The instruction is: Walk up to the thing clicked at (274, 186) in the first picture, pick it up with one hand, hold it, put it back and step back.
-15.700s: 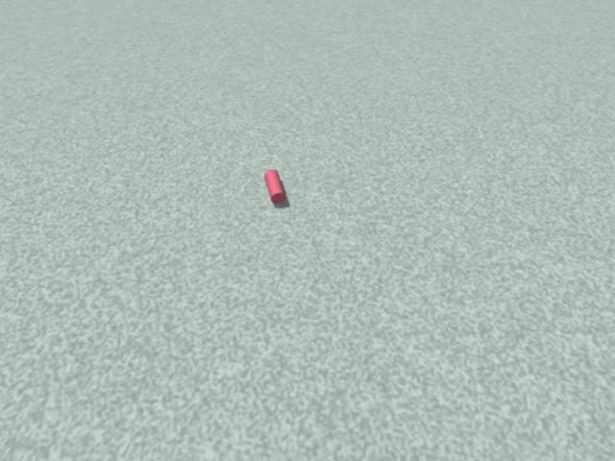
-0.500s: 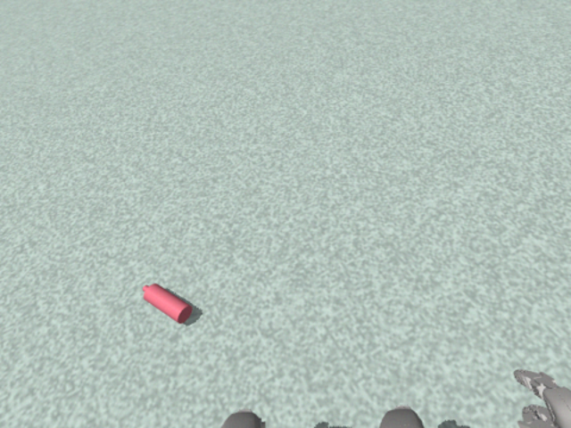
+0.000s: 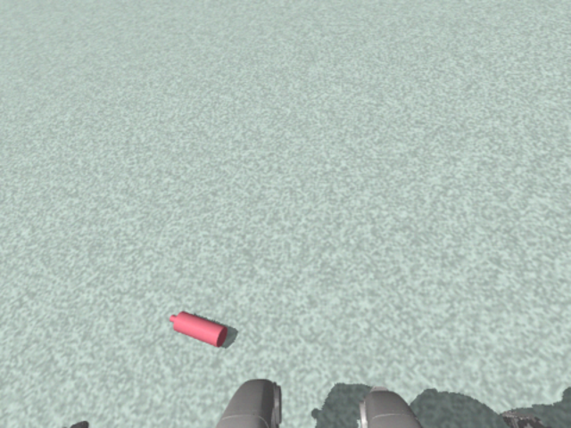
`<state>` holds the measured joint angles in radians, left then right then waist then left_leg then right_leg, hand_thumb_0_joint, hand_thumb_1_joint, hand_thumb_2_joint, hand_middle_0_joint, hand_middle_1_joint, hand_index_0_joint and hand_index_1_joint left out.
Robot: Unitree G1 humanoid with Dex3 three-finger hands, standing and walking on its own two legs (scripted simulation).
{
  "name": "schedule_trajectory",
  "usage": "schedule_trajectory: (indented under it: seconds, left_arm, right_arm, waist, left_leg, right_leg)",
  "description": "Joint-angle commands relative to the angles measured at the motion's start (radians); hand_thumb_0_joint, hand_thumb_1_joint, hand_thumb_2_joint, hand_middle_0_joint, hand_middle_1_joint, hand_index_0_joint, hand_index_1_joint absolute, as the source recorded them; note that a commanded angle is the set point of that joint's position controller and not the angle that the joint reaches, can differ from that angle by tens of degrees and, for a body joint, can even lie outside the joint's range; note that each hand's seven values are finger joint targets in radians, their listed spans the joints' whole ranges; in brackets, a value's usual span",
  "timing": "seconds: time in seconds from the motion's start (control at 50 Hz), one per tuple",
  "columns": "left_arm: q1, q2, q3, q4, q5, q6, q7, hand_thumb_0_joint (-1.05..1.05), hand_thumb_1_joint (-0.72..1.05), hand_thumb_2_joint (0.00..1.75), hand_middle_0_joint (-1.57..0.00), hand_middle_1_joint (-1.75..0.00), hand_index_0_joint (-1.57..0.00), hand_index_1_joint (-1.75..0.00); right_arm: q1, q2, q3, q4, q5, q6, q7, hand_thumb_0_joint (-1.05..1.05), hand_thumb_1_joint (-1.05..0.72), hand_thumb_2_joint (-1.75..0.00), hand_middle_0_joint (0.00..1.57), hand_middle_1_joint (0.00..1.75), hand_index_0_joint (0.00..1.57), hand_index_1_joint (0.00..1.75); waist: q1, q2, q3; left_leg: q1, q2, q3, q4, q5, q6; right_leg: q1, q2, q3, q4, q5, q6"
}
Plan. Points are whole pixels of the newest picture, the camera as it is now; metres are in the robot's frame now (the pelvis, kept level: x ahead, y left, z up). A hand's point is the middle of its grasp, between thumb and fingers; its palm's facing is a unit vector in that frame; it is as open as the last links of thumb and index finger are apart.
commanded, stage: walk up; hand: left
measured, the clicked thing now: (196, 327) +0.51 +0.41 -0.70
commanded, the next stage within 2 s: none
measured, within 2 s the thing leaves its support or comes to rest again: neither
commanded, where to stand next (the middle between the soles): +0.03 +0.25 m, yaw -20 degrees
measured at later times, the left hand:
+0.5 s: hand out of the picture +0.08 +0.55 -0.13, palm faces -0.24 -0.83 -0.51, open 7.4 cm
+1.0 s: hand out of the picture +0.11 +0.63 -0.11, palm faces -0.31 -0.84 -0.45, open 7.4 cm
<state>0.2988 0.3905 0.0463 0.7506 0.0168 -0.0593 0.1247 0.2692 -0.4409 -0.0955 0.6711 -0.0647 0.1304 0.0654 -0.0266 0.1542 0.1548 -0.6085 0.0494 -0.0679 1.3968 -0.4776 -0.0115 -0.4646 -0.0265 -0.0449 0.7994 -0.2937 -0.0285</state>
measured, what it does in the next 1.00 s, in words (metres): steps to the left, turning right: left foot, then right foot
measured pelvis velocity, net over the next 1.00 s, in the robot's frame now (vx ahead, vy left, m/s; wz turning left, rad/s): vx -0.05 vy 0.38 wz -0.36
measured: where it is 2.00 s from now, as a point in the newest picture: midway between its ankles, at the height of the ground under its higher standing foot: outside the picture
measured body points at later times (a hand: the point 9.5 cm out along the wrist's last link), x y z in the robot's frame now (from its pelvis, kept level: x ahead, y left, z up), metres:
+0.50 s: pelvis -0.05 +0.28 +0.01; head +0.02 +0.25 +0.45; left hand +0.09 +0.60 -0.09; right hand -0.05 -0.04 -0.11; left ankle +0.00 +0.32 -0.70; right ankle -0.06 +0.18 -0.65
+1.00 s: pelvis -0.05 +0.38 +0.03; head -0.06 +0.39 +0.48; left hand +0.13 +0.68 -0.08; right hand -0.15 +0.04 -0.06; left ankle -0.01 +0.56 -0.67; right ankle -0.12 +0.22 -0.70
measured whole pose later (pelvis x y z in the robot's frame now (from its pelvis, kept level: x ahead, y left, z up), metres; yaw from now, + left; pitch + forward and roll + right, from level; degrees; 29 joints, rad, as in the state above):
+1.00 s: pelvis -0.05 +0.38 +0.03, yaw -20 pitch -3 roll +0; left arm 0.26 0.44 0.10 0.92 0.06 0.04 0.00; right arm 0.39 -0.45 -0.09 0.84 0.00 -0.02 0.04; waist -0.01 -0.03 0.01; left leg -0.28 0.10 -0.04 0.78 -0.40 -0.03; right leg -0.22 -0.09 0.01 0.61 -0.36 -0.06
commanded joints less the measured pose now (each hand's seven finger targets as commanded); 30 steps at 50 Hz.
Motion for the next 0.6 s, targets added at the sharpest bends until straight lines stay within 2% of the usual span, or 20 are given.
schedule_trajectory:
  seconds: [0.0,0.06,0.12,0.14,0.16,0.18,0.2,0.22,0.24,0.26,0.28,0.3,0.32,0.34,0.38,0.4,0.44,0.48,0.52,0.58]
  left_arm:
    - [0.013,0.379,0.142,-0.061,0.019,-0.025,0.012,0.00,0.90,0.90,-0.20,-0.30,-0.20,-0.30]
    - [0.037,0.413,0.155,-0.056,0.034,-0.021,0.003,0.00,0.90,0.90,-0.20,-0.30,-0.20,-0.30]
    - [0.051,0.437,0.164,-0.049,0.036,-0.015,-0.004,0.00,0.90,0.90,-0.20,-0.30,-0.20,-0.30]
    - [0.034,0.436,0.160,-0.050,0.032,-0.012,-0.004,0.00,0.90,0.90,-0.20,-0.30,-0.20,-0.30]
    - [0.004,0.430,0.155,-0.052,0.026,-0.007,-0.005,0.00,0.90,0.90,-0.20,-0.30,-0.20,-0.30]
    - [-0.026,0.384,0.139,-0.056,0.024,0.000,-0.001,0.00,0.90,0.90,-0.20,-0.30,-0.20,-0.30]
    - [-0.022,0.294,0.115,-0.048,0.017,0.007,0.006,0.00,0.90,0.90,-0.20,-0.30,-0.20,-0.30]
    - [-0.048,0.241,0.095,-0.069,0.002,0.005,0.024,0.00,0.90,0.90,-0.20,-0.30,-0.20,-0.30]
    - [-0.080,0.284,0.090,-0.057,0.016,0.001,0.044,0.00,0.90,0.90,-0.20,-0.30,-0.20,-0.30]
    - [-0.062,0.328,0.098,-0.030,0.010,0.001,0.039,0.00,0.90,0.90,-0.20,-0.30,-0.20,-0.30]
    - [-0.046,0.346,0.110,0.008,-0.015,0.004,0.026,0.00,0.90,0.90,-0.20,-0.30,-0.20,-0.30]
    - [0.017,0.314,0.114,0.045,-0.029,0.009,0.018,0.00,0.90,0.90,-0.20,-0.30,-0.20,-0.30]
    - [0.068,0.301,0.106,0.066,-0.039,0.014,0.012,0.00,0.90,0.90,-0.20,-0.30,-0.20,-0.30]
    - [0.079,0.286,0.100,0.073,-0.042,0.016,0.009,0.00,0.90,0.90,-0.20,-0.30,-0.20,-0.30]
    - [0.085,0.249,0.084,0.069,-0.044,0.007,0.003,0.00,0.90,0.90,-0.20,-0.30,-0.20,-0.30]
    - [0.069,0.237,0.078,0.058,-0.036,0.006,-0.003,0.00,0.90,0.90,-0.20,-0.30,-0.20,-0.30]
    - [0.030,0.237,0.071,0.040,-0.014,0.012,-0.023,0.00,0.90,0.90,-0.20,-0.30,-0.20,-0.30]
    - [-0.001,0.237,0.072,0.023,0.003,0.021,-0.043,0.00,0.90,0.90,-0.20,-0.30,-0.20,-0.30]
    - [-0.015,0.249,0.073,0.024,0.012,0.028,-0.057,0.00,0.90,0.90,-0.20,-0.30,-0.20,-0.30]
    - [0.041,0.245,0.067,0.057,0.008,0.038,-0.071,0.00,0.90,0.90,-0.20,-0.30,-0.20,-0.30]
  right_arm:
    - [0.047,-0.200,-0.080,-0.101,-0.011,-0.022,0.005,0.00,-0.90,-0.90,0.20,0.30,0.20,0.30]
    - [-0.002,-0.187,-0.081,-0.111,-0.005,-0.022,0.013,0.00,-0.90,-0.90,0.20,0.30,0.20,0.30]
    - [0.001,-0.199,-0.086,-0.111,0.001,-0.027,0.012,0.00,-0.90,-0.90,0.20,0.30,0.20,0.30]
    - [0.024,-0.203,-0.090,-0.103,0.002,-0.030,0.010,0.00,-0.90,-0.90,0.20,0.30,0.20,0.30]
    - [0.089,-0.200,-0.095,-0.079,0.003,-0.035,0.009,0.00,-0.90,-0.90,0.20,0.30,0.20,0.30]
    - [0.178,-0.211,-0.105,-0.050,-0.004,-0.044,0.004,0.00,-0.90,-0.90,0.20,0.30,0.20,0.30]
    - [0.244,-0.257,-0.121,-0.033,-0.021,-0.056,-0.005,0.00,-0.90,-0.90,0.20,0.30,0.20,0.30]
    - [0.138,-0.370,-0.132,-0.071,-0.013,-0.063,-0.017,0.00,-0.90,-0.90,0.20,0.30,0.20,0.30]
    - [0.012,-0.427,-0.133,-0.089,0.003,-0.064,-0.026,0.00,-0.90,-0.90,0.20,0.30,0.20,0.30]
    - [-0.065,-0.387,-0.122,-0.117,0.007,-0.065,-0.029,0.00,-0.90,-0.90,0.20,0.30,0.20,0.30]
    - [-0.099,-0.288,-0.106,-0.138,-0.007,-0.064,-0.033,0.00,-0.90,-0.90,0.20,0.30,0.20,0.30]
    - [-0.103,-0.244,-0.089,-0.123,-0.011,-0.065,-0.040,0.00,-0.90,-0.90,0.20,0.30,0.20,0.30]
    - [-0.097,-0.225,-0.083,-0.109,-0.006,-0.069,-0.044,0.00,-0.90,-0.90,0.20,0.30,0.20,0.30]
    - [-0.081,-0.239,-0.081,-0.100,-0.001,-0.072,-0.042,0.00,-0.90,-0.90,0.20,0.30,0.20,0.30]
    - [-0.034,-0.226,-0.079,-0.084,-0.003,-0.071,-0.039,0.00,-0.90,-0.90,0.20,0.30,0.20,0.30]
    - [-0.007,-0.203,-0.073,-0.077,0.003,-0.075,-0.043,0.00,-0.90,-0.90,0.20,0.30,0.20,0.30]
    - [0.059,-0.198,-0.069,-0.051,0.018,-0.091,-0.054,0.00,-0.90,-0.90,0.20,0.30,0.20,0.30]
    - [0.118,-0.209,-0.070,-0.022,0.035,-0.108,-0.064,0.00,-0.90,-0.90,0.20,0.30,0.20,0.30]
    - [0.119,-0.216,-0.068,0.000,0.045,-0.125,-0.074,0.00,-0.90,-0.90,0.20,0.30,0.20,0.30]
    - [0.062,-0.221,-0.065,0.019,0.045,-0.147,-0.087,0.00,-0.90,-0.90,0.20,0.30,0.20,0.30]
  waist:
    - [-0.017,-0.271,-0.095]
    - [0.016,-0.351,-0.095]
    - [0.041,-0.384,-0.130]
    - [0.028,-0.383,-0.154]
    - [-0.009,-0.366,-0.185]
    - [-0.066,-0.282,-0.218]
    - [-0.118,-0.032,-0.187]
    - [-0.099,0.228,-0.138]
    - [-0.069,0.252,-0.098]
    - [-0.044,0.169,-0.056]
    - [-0.039,0.000,-0.006]
    - [-0.007,-0.014,-0.005]
    - [0.008,0.007,-0.025]
    - [0.001,0.068,-0.048]
    - [-0.017,0.140,-0.119]
    - [-0.023,0.098,-0.154]
    - [-0.048,0.000,-0.208]
    - [-0.051,-0.084,-0.231]
    - [-0.043,-0.140,-0.201]
    - [-0.010,-0.119,-0.161]
  left_leg:
    - [0.011,0.074,-0.041,-0.048,0.077,0.010]
    - [0.044,0.071,0.020,-0.224,0.020,0.013]
    - [0.097,0.051,0.062,-0.355,-0.067,0.020]
    - [0.144,0.040,0.081,-0.409,-0.066,0.022]
    - [0.241,0.016,0.114,-0.526,-0.012,0.024]
    - [0.352,-0.002,0.106,-0.647,0.004,0.033]
    - [0.374,0.065,-0.053,-0.854,-0.050,0.059]
    - [0.287,0.280,-0.406,-0.962,0.131,0.152]
    - [0.152,0.370,-0.605,-1.056,0.060,0.266]
    - [0.057,0.387,-0.581,-1.058,-0.033,0.302]
    - [0.070,0.283,-0.383,-0.983,0.009,0.229]
    - [0.134,0.209,-0.253,-0.927,0.072,0.172]
    - [0.205,0.182,-0.208,-0.893,0.159,0.128]
    - [0.240,0.186,-0.208,-0.879,0.228,0.126]
    - [0.391,0.190,-0.178,-0.833,0.403,0.167]
    - [0.455,0.192,-0.163,-0.826,0.425,0.169]
    - [0.529,0.256,-0.220,-0.859,0.360,0.178]
    - [0.579,0.317,-0.326,-0.924,0.238,0.144]
    - [0.586,0.342,-0.381,-0.997,0.117,0.074]
    - [0.524,0.300,-0.280,-1.104,0.053,-0.056]
  right_leg:
    - [-0.070,-0.197,0.306,-0.310,-0.192,-0.177]
    - [-0.096,-0.162,0.284,-0.286,-0.222,-0.163]
    - [-0.079,-0.184,0.350,-0.259,-0.208,-0.167]
    - [-0.089,-0.191,0.348,-0.241,-0.160,-0.158]
    - [-0.112,-0.173,0.319,-0.192,-0.128,-0.132]
    - [-0.172,-0.125,0.244,-0.048,-0.074,-0.080]
    - [-0.286,0.031,0.123,0.259,-0.109,-0.038]
    - [-0.441,0.177,0.059,0.458,-0.341,0.002]
    - [-0.385,0.099,0.116,0.586,-0.342,-0.022]
    - [-0.337,0.052,0.109,0.621,-0.299,-0.020]
    - [-0.335,0.035,0.132,0.596,-0.226,-0.009]
    - [-0.339,0.070,0.153,0.578,-0.194,-0.016]
    - [-0.327,0.073,0.132,0.560,-0.176,-0.018]
    - [-0.294,0.069,0.096,0.545,-0.172,-0.019]
    - [-0.230,0.040,0.051,0.390,-0.196,0.001]
    - [-0.221,0.038,0.064,0.334,-0.197,-0.001]
    - [-0.191,0.038,0.085,0.259,-0.223,0.002]
    - [-0.183,0.055,0.133,0.229,-0.254,-0.002]
    - [-0.188,0.054,0.184,0.220,-0.263,-0.008]
    - [-0.117,0.052,0.163,0.177,-0.205,-0.019]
